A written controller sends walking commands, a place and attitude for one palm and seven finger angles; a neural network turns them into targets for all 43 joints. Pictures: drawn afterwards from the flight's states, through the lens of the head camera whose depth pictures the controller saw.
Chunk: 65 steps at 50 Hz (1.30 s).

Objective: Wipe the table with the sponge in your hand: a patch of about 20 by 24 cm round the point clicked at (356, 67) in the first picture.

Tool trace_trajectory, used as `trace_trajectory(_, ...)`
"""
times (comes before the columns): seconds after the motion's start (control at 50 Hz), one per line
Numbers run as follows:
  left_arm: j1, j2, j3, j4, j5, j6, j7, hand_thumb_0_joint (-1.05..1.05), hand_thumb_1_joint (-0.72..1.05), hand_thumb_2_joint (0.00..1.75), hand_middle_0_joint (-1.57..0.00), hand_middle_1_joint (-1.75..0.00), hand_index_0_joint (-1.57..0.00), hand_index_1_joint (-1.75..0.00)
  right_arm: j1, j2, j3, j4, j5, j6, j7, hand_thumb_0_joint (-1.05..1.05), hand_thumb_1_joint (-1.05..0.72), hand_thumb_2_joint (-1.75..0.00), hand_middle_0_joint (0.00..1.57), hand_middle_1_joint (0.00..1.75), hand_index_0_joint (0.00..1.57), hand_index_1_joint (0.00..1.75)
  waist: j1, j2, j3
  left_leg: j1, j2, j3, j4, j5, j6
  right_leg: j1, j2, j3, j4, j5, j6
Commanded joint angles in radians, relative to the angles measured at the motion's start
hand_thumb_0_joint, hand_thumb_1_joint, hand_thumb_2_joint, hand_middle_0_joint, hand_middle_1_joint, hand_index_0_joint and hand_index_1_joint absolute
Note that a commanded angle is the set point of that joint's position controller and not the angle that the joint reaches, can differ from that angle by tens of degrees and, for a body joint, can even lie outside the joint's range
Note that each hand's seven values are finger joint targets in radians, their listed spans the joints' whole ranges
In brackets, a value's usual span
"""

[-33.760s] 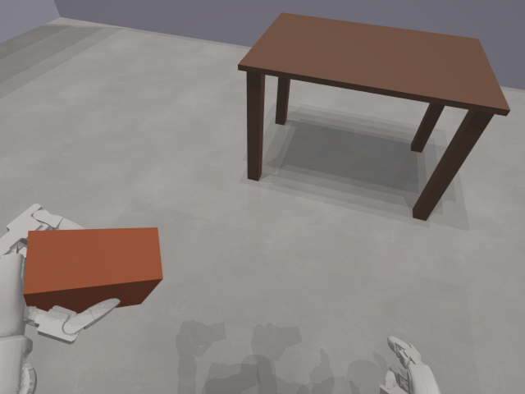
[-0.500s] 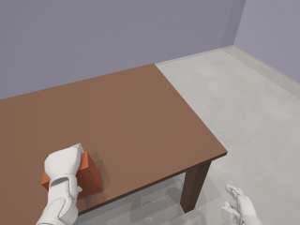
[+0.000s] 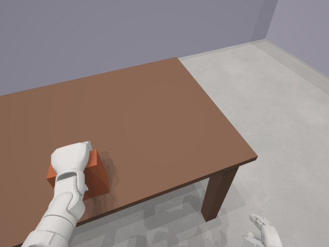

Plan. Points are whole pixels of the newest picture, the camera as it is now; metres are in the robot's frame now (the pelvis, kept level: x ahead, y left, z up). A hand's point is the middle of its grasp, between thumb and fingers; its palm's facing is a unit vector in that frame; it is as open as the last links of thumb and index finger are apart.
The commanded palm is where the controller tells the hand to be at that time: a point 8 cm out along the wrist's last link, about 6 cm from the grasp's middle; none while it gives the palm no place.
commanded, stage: wipe forward along the middle lane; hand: left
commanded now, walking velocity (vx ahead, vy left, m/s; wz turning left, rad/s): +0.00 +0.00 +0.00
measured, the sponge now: (83, 181) +0.29 +0.28 -0.05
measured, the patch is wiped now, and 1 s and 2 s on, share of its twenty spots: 0.95 0.95 0.95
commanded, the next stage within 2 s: slide back across to the first lane in 1.22 s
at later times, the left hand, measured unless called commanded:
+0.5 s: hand (77, 150) +0.36 +0.31 +0.00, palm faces -0.15 +0.00 -0.99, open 10.3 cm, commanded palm +0.34 +0.31 +0.04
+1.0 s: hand (75, 137) +0.40 +0.34 +0.00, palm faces -0.16 +0.00 -0.99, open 10.3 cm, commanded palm +0.40 +0.33 +0.04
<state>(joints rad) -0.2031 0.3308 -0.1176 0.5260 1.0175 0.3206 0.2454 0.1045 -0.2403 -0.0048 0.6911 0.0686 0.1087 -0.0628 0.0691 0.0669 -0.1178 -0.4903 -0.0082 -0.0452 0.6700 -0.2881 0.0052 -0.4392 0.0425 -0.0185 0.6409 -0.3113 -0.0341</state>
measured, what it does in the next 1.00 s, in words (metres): stands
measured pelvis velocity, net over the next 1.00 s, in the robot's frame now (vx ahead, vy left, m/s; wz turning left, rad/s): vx -0.01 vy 0.00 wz -0.02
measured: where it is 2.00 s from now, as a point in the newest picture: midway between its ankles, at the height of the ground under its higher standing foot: outside the picture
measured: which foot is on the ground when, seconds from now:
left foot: down 0.00-1.00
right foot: down 0.00-1.00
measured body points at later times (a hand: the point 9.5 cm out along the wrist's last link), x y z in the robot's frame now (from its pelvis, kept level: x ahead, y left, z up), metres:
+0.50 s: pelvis -0.02 -0.01 -0.02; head +0.02 -0.03 +0.43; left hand +0.36 +0.30 +0.06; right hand +0.07 -0.28 -0.15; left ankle +0.03 +0.12 -0.72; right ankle +0.01 -0.10 -0.72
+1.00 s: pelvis -0.01 +0.00 -0.02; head +0.06 +0.00 +0.43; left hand +0.41 +0.33 +0.06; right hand +0.08 -0.27 -0.15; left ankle +0.03 +0.12 -0.72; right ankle +0.01 -0.10 -0.72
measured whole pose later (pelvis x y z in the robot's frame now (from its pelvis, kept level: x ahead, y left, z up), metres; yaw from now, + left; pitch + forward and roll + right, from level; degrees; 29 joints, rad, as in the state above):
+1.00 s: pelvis -0.01 +0.00 -0.02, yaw -1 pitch +16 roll -3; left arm -0.68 0.58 0.05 1.10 1.05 0.13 0.25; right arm 0.25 -0.26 -0.01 0.71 0.07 0.09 -0.04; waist -0.05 0.06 -0.15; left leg -0.77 0.02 -0.06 0.81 -0.33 0.00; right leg -0.70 0.08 -0.03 0.73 -0.32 -0.04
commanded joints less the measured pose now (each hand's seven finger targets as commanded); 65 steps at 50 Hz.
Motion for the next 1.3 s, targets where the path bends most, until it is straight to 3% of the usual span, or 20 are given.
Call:
trace_trajectory(0.0,-0.269,0.21,0.084,0.073,0.022,0.007,0.032,0.0,0.1,1.3,-1.2,-1.6,-1.2,-1.6,-0.085,-0.143,-0.045,-0.135,0.004,-0.039,-0.01,0.0,-0.9,-0.9,0.2,0.3,0.2,0.3,-0.044,-0.138,-0.119,0.039,-0.026,0.012,-0.057,0.0,0.038,-0.032,0.006,0.036,-0.125,0.02,-0.023)
trace_trajectory(0.02,-0.279,0.25,0.118,0.091,0.023,0.004,0.032,0.0,0.1,1.3,-1.2,-1.6,-1.2,-1.6,-0.078,-0.149,-0.046,-0.131,0.003,-0.037,-0.01,0.0,-0.9,-0.9,0.2,0.3,0.2,0.3,-0.036,-0.126,-0.131,0.028,-0.026,0.007,-0.058,-0.002,0.035,-0.027,0.01,0.045,-0.12,0.018,-0.028)
trace_trajectory(0.08,-0.347,0.22,0.079,0.127,0.016,-0.024,0.034,0.0,0.1,1.3,-1.2,-1.6,-1.2,-1.6,-0.052,-0.144,-0.044,-0.136,0.005,-0.039,-0.01,0.0,-0.9,-0.9,0.2,0.3,0.2,0.3,-0.059,-0.117,-0.121,-0.006,-0.025,0.015,-0.04,-0.039,0.04,-0.061,0.006,0.037,-0.113,-0.021,-0.019)
trace_trajectory(0.12,-0.379,0.298,0.143,0.159,0.013,-0.036,0.038,0.0,0.1,1.3,-1.2,-1.6,-1.2,-1.6,-0.043,-0.15,-0.045,-0.131,0.004,-0.037,-0.013,0.0,-0.9,-0.9,0.2,0.3,0.2,0.3,-0.051,-0.137,-0.132,-0.031,-0.023,0.009,-0.038,-0.058,0.041,-0.055,0.007,0.047,-0.117,-0.046,-0.018)
trace_trajectory(0.18,-0.438,0.291,0.121,0.212,0.017,-0.067,0.044,0.0,0.1,1.3,-1.2,-1.6,-1.2,-1.6,-0.004,-0.149,-0.048,-0.121,0.004,-0.042,-0.015,0.0,-0.9,-0.9,0.2,0.3,0.2,0.3,-0.074,-0.144,-0.141,-0.06,-0.021,0.021,-0.015,-0.075,0.046,-0.074,0.003,0.048,-0.111,-0.065,-0.009)
trace_trajectory(0.22,-0.478,0.347,0.161,0.234,0.014,-0.081,0.046,0.0,0.1,1.3,-1.2,-1.6,-1.2,-1.6,0.009,-0.152,-0.048,-0.115,0.005,-0.043,-0.016,0.0,-0.9,-0.9,0.2,0.3,0.2,0.3,-0.069,-0.141,-0.158,-0.083,-0.021,0.018,-0.016,-0.084,0.045,-0.063,0.004,0.06,-0.114,-0.078,-0.009)
trace_trajectory(0.26,-0.514,0.324,0.126,0.273,0.017,-0.093,0.049,0.0,0.1,1.3,-1.2,-1.6,-1.2,-1.6,0.029,-0.151,-0.05,-0.108,0.007,-0.046,-0.015,0.0,-0.9,-0.9,0.2,0.3,0.2,0.3,-0.088,-0.124,-0.136,-0.093,-0.02,0.025,-0.007,-0.11,0.048,-0.096,0.0,0.055,-0.115,-0.107,-0.005)
trace_trajectory(0.42,-0.63,0.462,0.193,0.376,0.022,-0.136,0.049,0.0,0.1,1.3,-1.2,-1.6,-1.2,-1.6,0.094,-0.165,-0.053,-0.086,0.006,-0.056,-0.011,0.0,-0.9,-0.9,0.2,0.3,0.2,0.3,-0.1,-0.105,-0.193,-0.165,-0.011,0.024,0.022,-0.105,0.05,-0.068,-0.002,0.086,-0.109,-0.098,-0.006)
trace_trajectory(0.48,-0.591,0.426,0.168,0.402,0.029,-0.15,0.048,0.0,0.1,1.3,-1.2,-1.6,-1.2,-1.6,0.119,-0.165,-0.057,-0.083,0.004,-0.058,-0.001,0.0,-0.9,-0.9,0.2,0.3,0.2,0.3,-0.1,-0.086,-0.212,-0.159,-0.008,0.027,0.036,-0.073,0.051,-0.065,-0.005,0.086,-0.098,-0.038,-0.007)
trace_trajectory(0.58,-0.626,0.469,0.193,0.437,0.03,-0.16,0.052,0.0,0.1,1.3,-1.2,-1.6,-1.2,-1.6,0.144,-0.173,-0.058,-0.073,0.003,-0.056,0.004,0.0,-0.9,-0.9,0.2,0.3,0.2,0.3,-0.12,-0.127,-0.209,-0.188,-0.005,0.032,0.05,-0.062,0.055,-0.068,0.0,0.08,-0.093,-0.002,-0.001)
trace_trajectory(0.62,-0.657,0.491,0.213,0.429,0.026,-0.169,0.053,0.0,0.1,1.3,-1.2,-1.6,-1.2,-1.6,0.149,-0.172,-0.059,-0.069,0.002,-0.059,0.005,0.0,-0.9,-0.9,0.2,0.3,0.2,0.3,-0.119,-0.104,-0.239,-0.182,-0.002,0.031,0.053,-0.031,0.056,-0.056,0.003,0.073,-0.078,0.049,-0.004)
trace_trajectory(0.66,-0.651,0.454,0.173,0.451,0.036,-0.168,0.051,0.0,0.1,1.3,-1.2,-1.6,-1.2,-1.6,0.159,-0.172,-0.058,-0.07,0.002,-0.06,0.009,0.0,-0.9,-0.9,0.2,0.3,0.2,0.3,-0.127,-0.088,-0.217,-0.18,-0.004,0.032,0.053,-0.042,0.056,-0.087,0.003,0.065,-0.078,0.033,-0.001)
trace_trajectory(0.74,-0.678,0.51,0.215,0.453,0.043,-0.172,0.055,0.0,0.1,1.3,-1.2,-1.6,-1.2,-1.6,0.179,-0.178,-0.06,-0.058,-0.001,-0.055,0.012,0.0,-0.9,-0.9,0.2,0.3,0.2,0.3,-0.129,-0.093,-0.272,-0.169,-0.001,0.036,0.069,0.013,0.058,-0.064,0.007,0.061,-0.057,0.124,-0.002)
trace_trajectory(0.8,-0.686,0.478,0.183,0.477,0.048,-0.164,0.052,0.0,0.1,1.3,-1.2,-1.6,-1.2,-1.6,0.181,-0.178,-0.058,-0.062,0.0,-0.052,0.017,0.0,-0.9,-0.9,0.2,0.3,0.2,0.3,-0.142,-0.104,-0.244,-0.178,0.0,0.035,0.067,0.0,0.057,-0.09,0.007,0.053,-0.059,0.107,0.001)
trace_trajectory(0.92,-0.751,0.54,0.216,0.482,0.058,-0.168,0.042,0.0,0.1,1.3,-1.2,-1.6,-1.2,-1.6,0.189,-0.184,-0.056,-0.061,-0.002,-0.047,0.016,0.0,-0.9,-0.9,0.2,0.3,0.2,0.3,-0.146,-0.068,-0.254,-0.172,0.0,0.031,0.065,0.017,0.057,-0.107,0.011,0.044,-0.052,0.115,-0.004)
trace_trajectory(1.06,-0.781,0.494,0.171,0.508,0.08,-0.166,0.038,0.0,0.1,1.3,-1.2,-1.6,-1.2,-1.6,0.224,-0.182,-0.06,-0.06,-0.007,-0.042,0.025,0.0,-0.9,-0.9,0.2,0.3,0.2,0.3,-0.156,-0.037,-0.291,-0.118,0.003,0.02,0.074,0.06,0.056,-0.168,0.022,0.015,-0.028,0.118,-0.009)
trace_trajectory(1.12,-0.828,0.535,0.207,0.517,0.072,-0.168,0.04,0.0,0.1,1.3,-1.2,-1.6,-1.2,-1.6,0.229,-0.188,-0.059,-0.054,-0.008,-0.041,0.025,0.0,-0.9,-0.9,0.2,0.3,0.2,0.3,-0.158,-0.053,-0.29,-0.13,0.01,0.011,0.07,0.055,0.054,-0.175,0.024,0.013,-0.026,0.105,-0.012)
trace_trajectory(1.16,-0.816,0.49,0.17,0.52,0.079,-0.168,0.041,0.0,0.1,1.3,-1.2,-1.6,-1.2,-1.6,0.243,-0.184,-0.063,-0.054,-0.011,-0.041,0.028,0.0,-0.9,-0.9,0.2,0.3,0.2,0.3,-0.16,-0.029,-0.302,-0.107,0.008,0.01,0.076,0.072,0.053,-0.196,0.028,0.004,-0.017,0.107,-0.013)
trace_trajectory(1.24,-0.83,0.502,0.184,0.537,0.083,-0.166,0.046,0.0,0.1,1.3,-1.2,-1.6,-1.2,-1.6,0.257,-0.19,-0.066,-0.043,-0.016,-0.037,0.034,0.0,-0.9,-0.9,0.2,0.3,0.2,0.3,-0.156,-0.022,-0.322,-0.089,0.015,-0.004,0.078,0.094,0.05,-0.226,0.033,-0.006,-0.003,0.103,-0.019)
trace_trajectory(1.28,-0.842,0.469,0.158,0.548,0.085,-0.161,0.05,0.0,0.1,1.3,-1.2,-1.6,-1.2,-1.6,0.258,-0.188,-0.067,-0.042,-0.016,-0.036,0.037,0.0,-0.9,-0.9,0.2,0.3,0.2,0.3,-0.171,-0.041,-0.298,-0.092,0.019,-0.008,0.079,0.082,0.05,-0.252,0.034,-0.012,-0.003,0.09,-0.018)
